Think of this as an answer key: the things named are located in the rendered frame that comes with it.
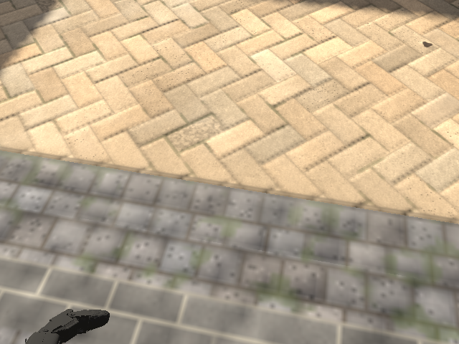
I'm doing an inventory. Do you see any left robot hand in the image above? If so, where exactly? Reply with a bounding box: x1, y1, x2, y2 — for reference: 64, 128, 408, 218
25, 309, 110, 344

